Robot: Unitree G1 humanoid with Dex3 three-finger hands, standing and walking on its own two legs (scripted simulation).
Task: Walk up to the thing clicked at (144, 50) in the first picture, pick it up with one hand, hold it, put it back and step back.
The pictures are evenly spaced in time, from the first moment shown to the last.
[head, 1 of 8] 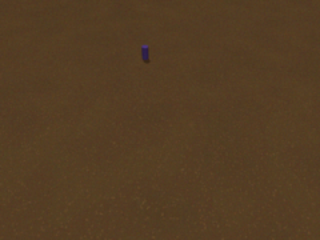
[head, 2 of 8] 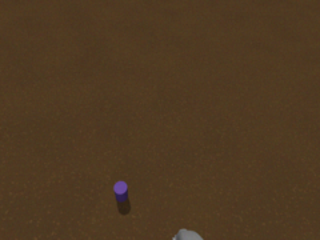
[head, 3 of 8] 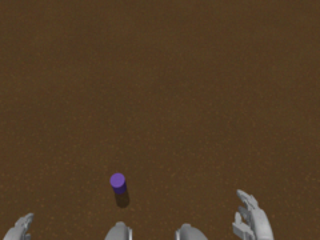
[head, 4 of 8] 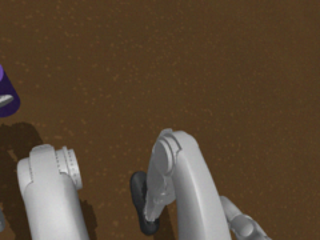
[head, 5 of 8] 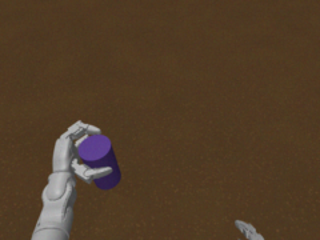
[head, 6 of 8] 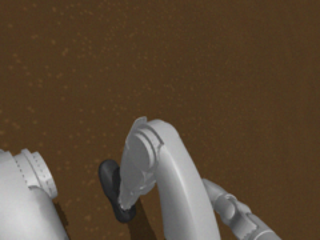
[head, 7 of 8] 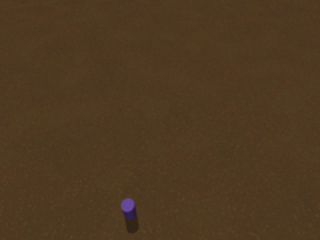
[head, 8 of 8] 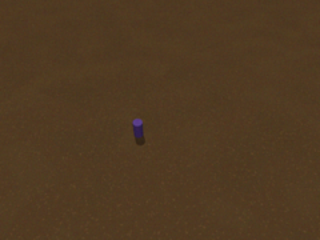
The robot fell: no
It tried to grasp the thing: yes
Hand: left
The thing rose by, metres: 0.68
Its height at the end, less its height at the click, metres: +0.00
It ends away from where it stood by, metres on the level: 0.02
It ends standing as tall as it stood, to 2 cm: yes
